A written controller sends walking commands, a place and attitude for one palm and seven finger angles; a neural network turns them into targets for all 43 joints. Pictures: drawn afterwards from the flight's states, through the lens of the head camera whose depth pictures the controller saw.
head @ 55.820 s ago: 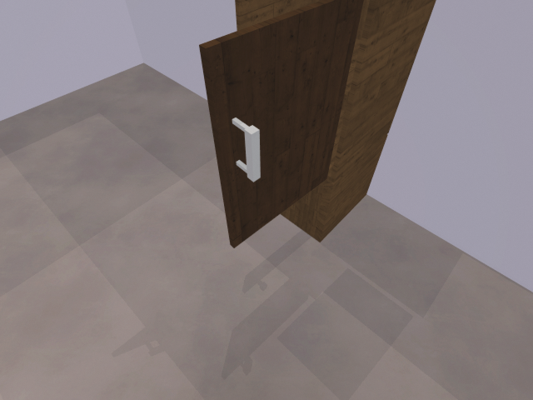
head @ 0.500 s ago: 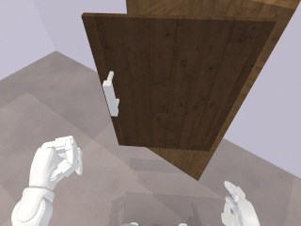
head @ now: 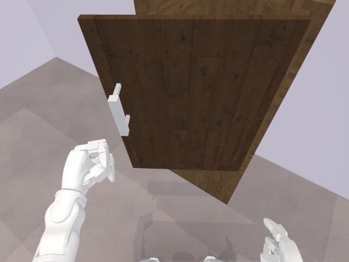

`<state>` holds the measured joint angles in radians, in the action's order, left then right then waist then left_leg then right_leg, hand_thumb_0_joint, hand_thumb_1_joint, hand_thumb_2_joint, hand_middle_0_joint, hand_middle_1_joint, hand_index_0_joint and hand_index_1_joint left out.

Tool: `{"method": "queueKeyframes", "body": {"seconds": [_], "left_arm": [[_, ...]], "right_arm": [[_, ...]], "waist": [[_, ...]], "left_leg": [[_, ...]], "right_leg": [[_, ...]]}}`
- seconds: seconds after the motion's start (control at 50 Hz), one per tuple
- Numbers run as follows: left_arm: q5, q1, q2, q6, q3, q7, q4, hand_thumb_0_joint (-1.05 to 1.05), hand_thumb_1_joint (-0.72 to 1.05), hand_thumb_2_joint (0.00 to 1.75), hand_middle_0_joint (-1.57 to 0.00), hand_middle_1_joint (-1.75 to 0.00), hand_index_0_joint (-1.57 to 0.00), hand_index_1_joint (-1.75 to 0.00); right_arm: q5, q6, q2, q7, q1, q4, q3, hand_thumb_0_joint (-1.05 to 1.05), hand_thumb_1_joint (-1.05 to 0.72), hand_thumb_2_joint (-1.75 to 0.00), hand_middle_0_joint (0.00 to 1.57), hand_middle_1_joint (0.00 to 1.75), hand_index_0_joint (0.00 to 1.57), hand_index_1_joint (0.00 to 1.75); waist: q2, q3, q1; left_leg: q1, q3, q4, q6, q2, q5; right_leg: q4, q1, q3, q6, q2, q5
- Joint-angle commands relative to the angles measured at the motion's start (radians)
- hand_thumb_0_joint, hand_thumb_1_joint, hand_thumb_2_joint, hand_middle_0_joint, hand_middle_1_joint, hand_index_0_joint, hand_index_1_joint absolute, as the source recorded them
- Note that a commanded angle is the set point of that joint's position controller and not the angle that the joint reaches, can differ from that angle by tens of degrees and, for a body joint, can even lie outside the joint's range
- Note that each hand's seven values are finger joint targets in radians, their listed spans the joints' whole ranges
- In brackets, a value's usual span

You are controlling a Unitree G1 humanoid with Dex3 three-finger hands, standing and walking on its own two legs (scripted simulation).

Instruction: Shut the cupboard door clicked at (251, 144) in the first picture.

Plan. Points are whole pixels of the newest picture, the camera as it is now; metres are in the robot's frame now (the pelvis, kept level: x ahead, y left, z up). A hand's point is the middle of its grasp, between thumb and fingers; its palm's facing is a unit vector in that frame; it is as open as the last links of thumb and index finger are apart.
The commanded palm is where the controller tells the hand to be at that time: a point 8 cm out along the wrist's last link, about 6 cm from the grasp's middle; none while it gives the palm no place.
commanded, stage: bring the fist close to the handle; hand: left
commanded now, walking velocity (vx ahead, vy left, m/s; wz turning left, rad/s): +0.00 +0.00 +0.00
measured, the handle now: (121, 110) +0.46 +0.17 +0.07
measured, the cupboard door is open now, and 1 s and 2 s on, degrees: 31 31 17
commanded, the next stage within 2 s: push the door shut along its arc in 0.74 s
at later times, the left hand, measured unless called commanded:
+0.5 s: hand (128, 144) +0.35 +0.13 +0.08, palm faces +0.00 -1.00 -0.03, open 3.1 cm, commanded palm +0.32 +0.18 +0.08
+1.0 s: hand (127, 143) +0.35 +0.13 +0.08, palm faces -0.02 -1.00 -0.04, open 3.1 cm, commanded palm +0.34 +0.18 +0.08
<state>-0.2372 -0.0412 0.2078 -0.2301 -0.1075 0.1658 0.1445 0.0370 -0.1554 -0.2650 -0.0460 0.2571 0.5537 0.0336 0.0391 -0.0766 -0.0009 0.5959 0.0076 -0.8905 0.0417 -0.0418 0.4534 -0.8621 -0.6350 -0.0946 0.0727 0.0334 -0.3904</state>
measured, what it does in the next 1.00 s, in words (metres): stands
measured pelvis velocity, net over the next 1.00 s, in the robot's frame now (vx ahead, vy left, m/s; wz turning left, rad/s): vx -0.01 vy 0.00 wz -0.01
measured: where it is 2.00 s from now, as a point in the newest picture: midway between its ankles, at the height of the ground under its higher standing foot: outside the picture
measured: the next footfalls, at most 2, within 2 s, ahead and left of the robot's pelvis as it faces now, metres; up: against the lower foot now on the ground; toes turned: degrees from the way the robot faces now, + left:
none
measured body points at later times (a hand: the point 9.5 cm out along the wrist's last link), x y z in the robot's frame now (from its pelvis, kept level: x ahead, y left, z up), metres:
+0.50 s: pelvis +0.00 +0.00 +0.00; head +0.05 -0.01 +0.45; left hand +0.35 +0.18 +0.08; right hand +0.14 -0.24 -0.10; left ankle -0.01 +0.09 -0.69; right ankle +0.03 -0.07 -0.69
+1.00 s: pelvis -0.01 +0.00 +0.00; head +0.04 -0.02 +0.45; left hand +0.35 +0.18 +0.08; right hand +0.14 -0.24 -0.10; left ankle -0.01 +0.09 -0.69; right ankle +0.03 -0.07 -0.69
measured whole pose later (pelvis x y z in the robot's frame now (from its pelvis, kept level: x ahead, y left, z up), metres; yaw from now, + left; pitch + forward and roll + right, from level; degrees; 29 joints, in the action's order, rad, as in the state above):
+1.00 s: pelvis -0.01 +0.00 +0.00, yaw +0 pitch +9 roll +0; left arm -0.18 0.28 0.19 -0.30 -0.08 0.08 0.48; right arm 0.04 -0.07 -0.25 -0.03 0.23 0.59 0.03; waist 0.03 -0.07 0.02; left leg 0.59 0.02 -0.86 0.04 -0.04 0.42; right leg -0.84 -0.64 -0.08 0.08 0.03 -0.36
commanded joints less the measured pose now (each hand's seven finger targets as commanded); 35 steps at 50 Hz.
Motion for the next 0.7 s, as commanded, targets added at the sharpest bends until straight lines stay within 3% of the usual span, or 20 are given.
{"method": "queueKeyframes", "body": {"seconds": [0.0,0.04,0.06,0.14,0.16,0.18,0.24,0.26,0.32,0.36,0.38,0.46,0.58,0.6,0.68], "left_arm": [[0.0,0.325,0.094,-0.098,-0.024,-0.042,-0.22,0.0,0.9,0.9,-1.3,-1.5,-1.3,-1.5],[0.01,0.317,0.084,-0.088,-0.024,-0.061,-0.155,0.0,0.9,0.9,-1.3,-1.5,-1.3,-1.5],[0.016,0.318,0.114,-0.081,-0.055,-0.072,-0.132,0.0,0.9,0.9,-1.3,-1.5,-1.3,-1.5],[0.041,0.34,0.039,-0.051,0.016,-0.092,-0.099,0.0,0.9,0.9,-1.3,-1.5,-1.3,-1.5],[0.042,0.328,0.07,-0.046,-0.02,-0.101,-0.083,0.0,0.9,0.9,-1.3,-1.5,-1.3,-1.5],[0.043,0.337,0.056,-0.045,-0.011,-0.105,-0.086,0.0,0.9,0.9,-1.3,-1.5,-1.3,-1.5],[0.048,0.441,0.043,-0.058,0.003,-0.126,-0.069,0.0,0.9,0.9,-1.3,-1.5,-1.3,-1.5],[0.05,0.463,0.066,-0.068,-0.019,-0.135,-0.064,0.0,0.9,0.9,-1.3,-1.5,-1.3,-1.5],[0.062,0.532,0.052,-0.101,-0.004,-0.15,-0.053,0.0,0.9,0.9,-1.3,-1.5,-1.3,-1.5],[0.071,0.478,0.067,-0.115,-0.015,-0.154,-0.048,0.0,0.9,0.9,-1.3,-1.5,-1.3,-1.5],[0.072,0.466,0.04,-0.115,0.008,-0.149,-0.032,0.0,0.9,0.9,-1.3,-1.5,-1.3,-1.5],[0.061,0.423,0.074,-0.102,-0.03,-0.131,0.022,0.0,0.9,0.9,-1.3,-1.5,-1.3,-1.5],[0.042,0.457,0.055,-0.119,-0.012,-0.115,-0.035,0.0,0.9,0.9,-1.3,-1.5,-1.3,-1.5],[0.038,0.464,0.063,-0.127,-0.022,-0.116,-0.031,0.0,0.9,0.9,-1.3,-1.5,-1.3,-1.5],[0.046,0.461,0.055,-0.148,-0.002,-0.107,-0.018,0.0,0.9,0.9,-1.3,-1.5,-1.3,-1.5]], "right_arm": [[-0.001,-0.052,-0.1,-0.005,-0.046,-0.136,-0.046,0.0,-0.9,-0.9,0.2,0.3,0.2,0.3],[-0.004,-0.044,-0.101,0.0,-0.04,-0.126,-0.047,0.0,-0.9,-0.9,0.2,0.3,0.2,0.3],[-0.004,-0.037,-0.106,0.001,-0.039,-0.123,-0.049,0.0,-0.9,-0.9,0.2,0.3,0.2,0.3],[-0.005,-0.011,-0.099,0.017,-0.03,-0.137,-0.051,0.0,-0.9,-0.9,0.2,0.3,0.2,0.3],[-0.006,-0.004,-0.103,0.018,-0.023,-0.135,-0.054,0.0,-0.9,-0.9,0.2,0.3,0.2,0.3],[-0.007,0.003,-0.099,0.02,-0.026,-0.139,-0.053,0.0,-0.9,-0.9,0.2,0.3,0.2,0.3],[-0.007,0.014,-0.095,0.022,-0.029,-0.132,-0.05,0.0,-0.9,-0.9,0.2,0.3,0.2,0.3],[-0.009,0.017,-0.099,0.019,-0.025,-0.126,-0.052,0.0,-0.9,-0.9,0.2,0.3,0.2,0.3],[-0.012,0.021,-0.092,0.022,-0.029,-0.115,-0.053,0.0,-0.9,-0.9,0.2,0.3,0.2,0.3],[-0.012,0.026,-0.094,0.025,-0.026,-0.118,-0.055,0.0,-0.9,-0.9,0.2,0.3,0.2,0.3],[-0.013,0.029,-0.089,0.029,-0.027,-0.118,-0.052,0.0,-0.9,-0.9,0.2,0.3,0.2,0.3],[-0.009,0.046,-0.099,0.03,-0.014,-0.118,-0.058,0.0,-0.9,-0.9,0.2,0.3,0.2,0.3],[-0.003,0.051,-0.093,0.025,-0.032,-0.126,-0.058,0.0,-0.9,-0.9,0.2,0.3,0.2,0.3],[-0.003,0.049,-0.093,0.024,-0.032,-0.121,-0.058,0.0,-0.9,-0.9,0.2,0.3,0.2,0.3],[-0.003,0.046,-0.093,0.023,-0.037,-0.115,-0.057,0.0,-0.9,-0.9,0.2,0.3,0.2,0.3]], "waist": [[-0.027,-0.272,0.023],[-0.034,-0.255,0.02],[-0.042,-0.268,0.009],[-0.039,-0.284,0.008],[-0.063,-0.295,-0.001],[-0.064,-0.298,-0.002],[-0.083,-0.254,0.019],[-0.091,-0.258,0.016],[-0.075,-0.288,0.024],[-0.025,-0.323,0.005],[-0.018,-0.316,0.006],[-0.083,-0.315,0.0],[-0.059,-0.291,0.007],[-0.081,-0.283,0.01],[-0.078,-0.259,0.02]], "left_leg": [[-0.043,-0.057,0.124,-0.014,0.022,-0.237],[-0.039,-0.055,0.127,-0.016,0.022,-0.235],[-0.033,-0.055,0.129,-0.016,0.021,-0.246],[-0.069,-0.047,0.142,-0.02,0.023,-0.301],[-0.065,-0.049,0.14,-0.02,0.025,-0.32],[-0.066,-0.043,0.144,-0.02,0.023,-0.326],[-0.058,-0.042,0.146,-0.019,0.026,-0.287],[-0.052,-0.041,0.144,-0.018,0.027,-0.288],[-0.062,-0.039,0.136,-0.017,0.026,-0.284],[-0.082,-0.036,0.136,-0.019,0.026,-0.315],[-0.084,-0.034,0.14,-0.019,0.024,-0.316],[-0.051,-0.028,0.145,-0.016,0.022,-0.318],[-0.067,-0.021,0.158,-0.011,0.021,-0.29],[-0.061,-0.024,0.159,-0.012,0.021,-0.279],[-0.05,-0.023,0.156,-0.009,0.021,-0.244]], "right_leg": [[0.115,0.219,0.11,-0.05,-0.039,0.218],[0.114,0.206,0.102,-0.049,-0.038,0.22],[0.111,0.218,0.103,-0.047,-0.037,0.229],[0.104,0.228,0.089,-0.045,-0.037,0.295],[0.103,0.246,0.09,-0.044,-0.034,0.315],[0.106,0.257,0.092,-0.046,-0.037,0.33],[0.118,0.229,0.095,-0.048,-0.036,0.297],[0.119,0.238,0.1,-0.048,-0.035,0.299],[0.112,0.232,0.106,-0.047,-0.037,0.3],[0.101,0.248,0.106,-0.041,-0.035,0.325],[0.104,0.249,0.102,-0.041,-0.037,0.33],[0.118,0.292,0.115,-0.048,-0.037,0.358],[0.141,0.29,0.122,-0.048,-0.042,0.335],[0.143,0.289,0.123,-0.049,-0.041,0.323],[0.151,0.268,0.129,-0.052,-0.045,0.282]]}}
